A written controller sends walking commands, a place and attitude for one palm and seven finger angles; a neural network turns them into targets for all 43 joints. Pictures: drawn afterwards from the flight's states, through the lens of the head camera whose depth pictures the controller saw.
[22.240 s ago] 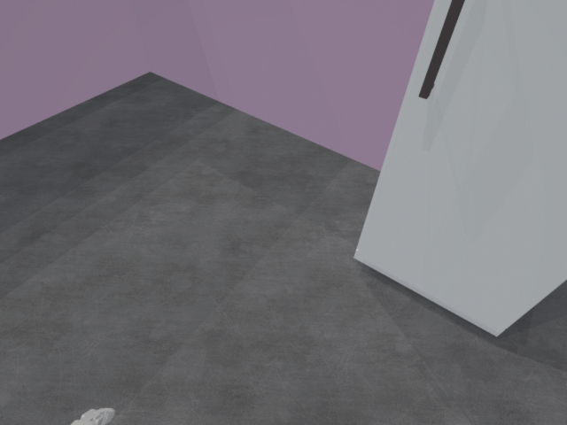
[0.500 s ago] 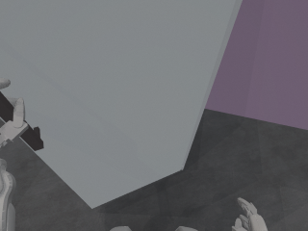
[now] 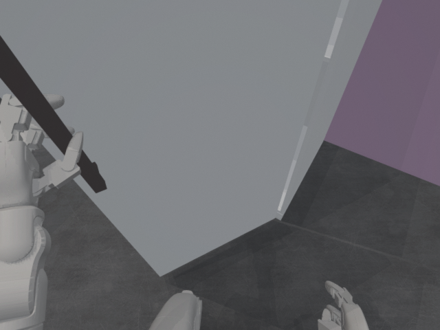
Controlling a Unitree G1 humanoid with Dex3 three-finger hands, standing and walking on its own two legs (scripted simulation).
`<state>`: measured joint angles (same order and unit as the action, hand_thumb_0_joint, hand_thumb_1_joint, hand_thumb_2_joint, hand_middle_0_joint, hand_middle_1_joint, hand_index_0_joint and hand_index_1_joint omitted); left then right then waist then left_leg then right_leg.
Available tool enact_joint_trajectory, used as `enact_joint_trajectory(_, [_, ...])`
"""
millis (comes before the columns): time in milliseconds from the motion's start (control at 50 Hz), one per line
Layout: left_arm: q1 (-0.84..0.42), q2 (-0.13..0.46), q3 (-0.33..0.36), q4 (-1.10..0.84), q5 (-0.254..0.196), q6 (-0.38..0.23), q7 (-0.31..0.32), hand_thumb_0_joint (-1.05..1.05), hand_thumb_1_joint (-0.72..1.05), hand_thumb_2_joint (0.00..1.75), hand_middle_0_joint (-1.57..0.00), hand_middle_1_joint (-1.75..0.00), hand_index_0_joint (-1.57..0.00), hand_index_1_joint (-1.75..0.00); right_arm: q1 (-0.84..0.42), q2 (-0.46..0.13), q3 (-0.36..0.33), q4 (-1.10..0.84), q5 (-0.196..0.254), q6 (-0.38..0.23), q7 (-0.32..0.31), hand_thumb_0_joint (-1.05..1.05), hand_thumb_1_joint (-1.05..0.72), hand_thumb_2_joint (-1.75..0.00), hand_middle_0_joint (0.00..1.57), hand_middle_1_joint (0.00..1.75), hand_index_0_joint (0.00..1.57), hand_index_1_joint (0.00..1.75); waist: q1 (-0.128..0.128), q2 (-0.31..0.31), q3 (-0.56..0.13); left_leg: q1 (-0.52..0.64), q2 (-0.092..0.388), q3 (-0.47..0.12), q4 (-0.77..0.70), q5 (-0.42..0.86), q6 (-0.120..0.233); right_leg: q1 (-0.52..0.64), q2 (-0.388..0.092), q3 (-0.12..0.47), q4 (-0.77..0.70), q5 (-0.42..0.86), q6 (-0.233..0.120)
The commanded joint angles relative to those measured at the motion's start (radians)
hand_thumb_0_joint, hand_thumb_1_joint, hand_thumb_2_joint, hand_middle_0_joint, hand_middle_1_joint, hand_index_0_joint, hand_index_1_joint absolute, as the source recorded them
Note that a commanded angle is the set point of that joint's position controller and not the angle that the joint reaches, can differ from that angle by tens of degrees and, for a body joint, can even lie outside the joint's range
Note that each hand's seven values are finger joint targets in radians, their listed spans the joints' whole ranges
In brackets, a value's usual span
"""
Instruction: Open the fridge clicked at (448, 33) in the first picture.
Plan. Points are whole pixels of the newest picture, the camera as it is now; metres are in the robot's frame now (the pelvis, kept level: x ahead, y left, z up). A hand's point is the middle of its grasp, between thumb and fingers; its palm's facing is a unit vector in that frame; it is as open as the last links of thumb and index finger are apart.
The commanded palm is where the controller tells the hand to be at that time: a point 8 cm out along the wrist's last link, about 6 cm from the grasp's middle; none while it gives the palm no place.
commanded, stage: walk backward, drawing the door open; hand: left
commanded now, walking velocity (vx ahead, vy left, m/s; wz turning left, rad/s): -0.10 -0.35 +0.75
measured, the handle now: (47, 111) +0.35 +0.24 +0.24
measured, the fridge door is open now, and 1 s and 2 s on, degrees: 59 78 76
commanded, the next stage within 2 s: stop walking and hold the door back in 0.44 s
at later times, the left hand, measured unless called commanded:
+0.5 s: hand (127, 227) +0.21 +0.11 +0.19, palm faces +0.64 -0.72 -0.27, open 7.6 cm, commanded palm +0.15 +0.13 +0.20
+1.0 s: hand (153, 231) +0.20 +0.08 +0.20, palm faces +0.78 -0.58 -0.23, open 6.3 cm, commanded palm +0.16 +0.12 +0.18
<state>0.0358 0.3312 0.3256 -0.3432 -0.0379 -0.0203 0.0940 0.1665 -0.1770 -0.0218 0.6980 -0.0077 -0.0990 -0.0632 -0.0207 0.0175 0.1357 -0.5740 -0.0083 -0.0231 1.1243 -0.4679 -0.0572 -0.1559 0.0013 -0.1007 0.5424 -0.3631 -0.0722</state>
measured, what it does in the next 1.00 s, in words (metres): steps to the right, turning left: left foot, then right foot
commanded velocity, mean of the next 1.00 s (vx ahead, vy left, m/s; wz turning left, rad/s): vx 0.01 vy -0.06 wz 0.39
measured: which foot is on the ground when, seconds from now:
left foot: up 0.00-0.16, down 0.18-0.46, up 0.48-0.70, down 0.72-1.00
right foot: down 0.00-0.16, up 0.18-0.44, down 0.46-0.72, up 0.74-0.98, down 1.00-1.00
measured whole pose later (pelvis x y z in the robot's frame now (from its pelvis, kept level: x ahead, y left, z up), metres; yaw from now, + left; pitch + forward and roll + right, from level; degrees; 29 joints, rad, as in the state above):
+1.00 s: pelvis -0.01 -0.34 -0.01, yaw +35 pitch -3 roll +1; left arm -0.64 0.39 0.17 0.46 -0.06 -0.05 0.09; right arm 0.12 -0.19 0.06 0.62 0.04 -0.04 -0.08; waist 0.05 0.03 0.11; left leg -0.36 0.03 0.05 0.65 -0.26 0.01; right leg -0.29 -0.05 -0.06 0.65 -0.36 0.04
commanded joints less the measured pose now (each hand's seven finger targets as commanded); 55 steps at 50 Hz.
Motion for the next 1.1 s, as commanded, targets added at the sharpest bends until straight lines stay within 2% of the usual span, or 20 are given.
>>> enact_joint_trajectory(0, [-0.219, 0.245, 0.126, -0.313, -0.015, -0.172, 0.015, 0.00, 0.90, 0.90, -0.45, -1.40, -0.45, -1.40, -0.123, -0.067, -0.005, -0.210, -0.024, -0.039, -0.038, 0.00, -0.90, -0.90, 0.20, 0.30, 0.20, 0.30, 0.055, -0.115, -0.267, 0.009, 0.020, 0.156, -0.103, -0.023, 0.014, 0.208, -0.267, 0.057, -0.092, 0.789, -0.080])
enact_joint_trajectory(100, [-0.254, 0.193, 0.060, -0.334, -0.009, -0.162, 0.018, 0.00, 0.90, 0.90, -0.45, -1.40, -0.45, -1.40, 0.009, -0.082, -0.022, -0.201, -0.020, -0.056, -0.060, 0.00, -0.90, -0.90, 0.20, 0.30, 0.20, 0.30, -0.018, -0.173, -0.368, 0.431, -0.028, 0.295, -0.700, 0.145, 0.063, 0.054, -0.134, -0.105, 0.225, 1.133, 0.128])
enact_joint_trajectory(120, [-0.281, 0.174, 0.032, -0.342, -0.012, -0.170, 0.016, 0.00, 0.90, 0.90, -0.45, -1.40, -0.45, -1.40, 0.042, -0.106, -0.032, -0.203, -0.021, -0.056, -0.062, 0.00, -0.90, -0.90, 0.20, 0.30, 0.20, 0.30, -0.077, -0.040, -0.416, 0.778, 0.094, 0.128, -0.836, 0.429, 0.116, -0.242, -0.105, -0.113, 0.505, 0.867, 0.199])
enact_joint_trajectory(140, [-0.247, 0.127, 0.004, -0.343, -0.014, -0.195, 0.005, 0.00, 0.90, 0.90, -0.45, -1.40, -0.45, -1.40, -0.024, -0.158, -0.047, -0.229, -0.049, -0.051, -0.055, 0.00, -0.90, -0.90, 0.20, 0.30, 0.20, 0.30, -0.012, 0.220, -0.438, 0.947, 0.466, -0.391, -0.772, 0.932, 0.269, -0.526, -0.012, -0.005, 0.769, 0.015, 0.206])
enact_joint_trajectory(160, [-0.279, 0.156, 0.018, -0.359, 0.010, -0.205, -0.003, 0.00, 0.90, 0.90, -0.45, -1.40, -0.45, -1.40, -0.020, -0.149, -0.043, -0.213, -0.051, -0.048, -0.029, 0.00, -0.90, -0.90, 0.20, 0.30, 0.20, 0.30, -0.002, 0.173, -0.417, 0.848, 0.652, -0.678, -0.761, 1.064, 0.380, -0.553, -0.005, 0.206, 0.913, -0.241, 0.169])
enact_joint_trajectory(200, [-0.371, 0.217, 0.049, -0.412, 0.032, -0.192, -0.044, 0.00, 0.90, 0.90, -0.45, -1.40, -0.45, -1.40, -0.116, -0.165, -0.062, -0.217, -0.022, -0.044, 0.002, 0.00, -0.90, -0.90, 0.20, 0.30, 0.20, 0.30, 0.011, -0.004, -0.289, 0.682, 0.580, -0.485, -0.796, 0.745, 0.297, -0.627, -0.085, 0.264, 0.814, -0.106, 0.113])
enact_joint_trajectory(280, [-0.342, 0.145, 0.032, -0.305, 0.008, -0.156, -0.046, 0.00, 0.90, 0.90, -0.45, -1.40, -0.45, -1.40, -0.083, -0.164, -0.065, -0.195, 0.001, -0.052, -0.005, 0.00, -0.90, -0.90, 0.20, 0.30, 0.20, 0.30, 0.034, 0.214, -0.242, 0.285, 0.323, -0.065, -0.772, 0.352, 0.148, -0.214, -0.075, 0.163, 0.374, 0.083, 0.122])
enact_joint_trajectory(360, [-0.429, 0.167, 0.048, -0.293, -0.012, -0.146, -0.035, 0.00, 0.90, 0.90, -0.45, -1.40, -0.45, -1.40, -0.078, -0.173, -0.065, -0.236, 0.035, -0.044, 0.008, 0.00, -0.90, -0.90, 0.20, 0.30, 0.20, 0.30, 0.020, 0.363, -0.308, 0.163, 0.235, -0.060, -0.793, 0.024, 0.127, 0.045, 0.035, -0.012, 0.162, 0.066, 0.159])
enact_joint_trajectory(400, [-0.439, 0.202, 0.081, -0.258, -0.016, -0.141, -0.024, 0.00, 0.90, 0.90, -0.45, -1.40, -0.45, -1.40, -0.088, -0.156, -0.057, -0.238, 0.044, -0.035, 0.016, 0.00, -0.90, -0.90, 0.20, 0.30, 0.20, 0.30, 0.034, 0.280, -0.338, 0.118, 0.160, -0.038, -0.661, -0.016, 0.080, 0.164, 0.059, -0.052, -0.008, 0.040, 0.165])
enact_joint_trajectory(440, [-0.411, 0.300, 0.141, -0.258, -0.008, -0.125, -0.005, 0.00, 0.90, 0.90, -0.45, -1.40, -0.45, -1.40, -0.067, -0.083, -0.048, -0.222, 0.047, -0.032, 0.010, 0.00, -0.90, -0.90, 0.20, 0.30, 0.20, 0.30, 0.032, -0.213, -0.382, 0.076, -0.030, 0.087, -0.146, -0.103, 0.004, 0.124, -0.214, 0.203, -0.263, 0.003, 0.046])
enact_joint_trajectory(460, [-0.428, 0.315, 0.135, -0.272, -0.009, -0.132, 0.002, 0.00, 0.90, 0.90, -0.45, -1.40, -0.45, -1.40, -0.129, -0.088, -0.045, -0.227, 0.041, -0.038, -0.008, 0.00, -0.90, -0.90, 0.20, 0.30, 0.20, 0.30, 0.058, -0.320, -0.358, -0.006, -0.002, 0.040, 0.163, -0.182, 0.019, 0.045, -0.389, 0.344, -0.258, 0.154, -0.065])
enact_joint_trajectory(520, [-0.396, 0.276, 0.121, -0.327, -0.021, -0.143, 0.006, 0.00, 0.90, 0.90, -0.45, -1.40, -0.45, -1.40, -0.174, -0.110, -0.043, -0.206, 0.026, -0.017, -0.024, 0.00, -0.90, -0.90, 0.20, 0.30, 0.20, 0.30, 0.043, -0.204, -0.304, -0.033, 0.085, 0.034, 0.220, -0.173, 0.018, 0.069, -0.383, 0.189, -0.096, 0.504, -0.141])
enact_joint_trajectory(660, [-0.654, 0.207, 0.015, 0.072, -0.014, -0.141, 0.053, 0.00, 0.90, 0.90, -0.45, -1.40, -0.45, -1.40, -0.096, -0.135, -0.010, -0.181, 0.024, 0.021, -0.051, 0.00, -0.90, -0.90, 0.20, 0.30, 0.20, 0.30, 0.013, -0.173, -0.393, 0.347, -0.015, 0.123, -0.635, 0.180, 0.050, 0.078, -0.325, 0.087, 0.116, 0.804, 0.013])
enact_joint_trajectory(680, [-0.697, 0.186, -0.025, 0.049, -0.019, -0.149, 0.050, 0.00, 0.90, 0.90, -0.45, -1.40, -0.45, -1.40, -0.089, -0.152, -0.017, -0.190, 0.027, 0.022, -0.048, 0.00, -0.90, -0.90, 0.20, 0.30, 0.20, 0.30, -0.007, -0.086, -0.427, 0.522, 0.030, 0.096, -0.713, 0.353, 0.066, -0.024, -0.276, 0.050, 0.243, 0.708, 0.056])
enact_joint_trajectory(720, [-0.782, 0.144, -0.113, 0.035, -0.019, -0.169, 0.045, 0.00, 0.90, 0.90, -0.45, -1.40, -0.45, -1.40, -0.082, -0.184, -0.014, -0.222, 0.046, 0.018, -0.027, 0.00, -0.90, -0.90, 0.20, 0.30, 0.20, 0.30, 0.027, 0.351, -0.460, 0.722, 0.403, -0.337, -0.669, 1.202, 0.277, -0.356, -0.071, 0.045, 0.554, -0.285, 0.130])
enact_joint_trajectory(820, [-0.978, 0.208, -0.112, 0.332, 0.001, -0.126, 0.034, 0.00, 0.90, 0.90, -0.45, -1.40, -0.45, -1.40, -0.040, -0.212, -0.024, -0.158, 0.053, 0.008, -0.028, 0.00, -0.90, -0.90, 0.20, 0.30, 0.20, 0.30, -0.008, 0.099, -0.352, 0.526, 0.291, -0.148, -0.714, 0.667, 0.250, -0.327, -0.064, 0.070, 0.493, -0.071, 0.136])
enact_joint_trajectory(940, [-1.132, 0.331, -0.049, 0.672, -0.002, -0.100, 0.010, 0.00, 0.90, 0.90, -0.45, -1.40, -0.45, -1.40, -0.060, -0.201, 0.005, -0.159, 0.046, 0.038, -0.042, 0.00, -0.90, -0.90, 0.20, 0.30, 0.20, 0.30, 0.041, 0.108, -0.333, 0.167, 0.139, 0.019, -0.633, -0.069, 0.137, 0.112, -0.035, 0.009, -0.003, 0.007, 0.120])
enact_joint_trajectory(980, [-1.197, 0.426, -0.011, 0.782, 0.013, -0.110, 0.004, 0.00, 0.90, 0.90, -0.45, -1.40, -0.45, -1.40, -0.083, -0.175, -0.005, -0.164, 0.037, 0.049, -0.039, 0.00, -0.90, -0.90, 0.20, 0.30, 0.20, 0.30, 0.057, -0.315, -0.255, -0.080, -0.024, 0.047, -0.128, -0.135, 0.049, 0.065, -0.406, 0.668, -0.338, -0.326, -0.052])
enact_joint_trajectory(1000, [-1.184, 0.437, 0.023, 0.845, 0.002, -0.107, 0.009, 0.00, 0.90, 0.90, -0.45, -1.40, -0.45, -1.40, -0.092, -0.213, -0.013, -0.155, 0.025, 0.040, -0.042, 0.00, -0.90, -0.90, 0.20, 0.30, 0.20, 0.30, 0.071, -0.206, -0.218, -0.074, -0.006, -0.079, 0.055, -0.044, 0.034, -0.048, -0.516, 0.769, -0.407, -0.323, -0.075])
enact_joint_trajectory(1080, [-1.287, 0.506, 0.073, 1.001, 0.009, -0.165, -0.007, 0.00, 0.90, 0.90, -0.45, -1.40, -0.45, -1.40, -0.010, -0.226, -0.019, -0.069, 0.030, 0.021, -0.024, 0.00, -0.90, -0.90, 0.20, 0.30, 0.20, 0.30, 0.019, -0.219, -0.303, -0.092, 0.031, -0.080, 0.116, 0.144, 0.017, 0.045, -0.353, 0.421, -0.244, -0.125, -0.007])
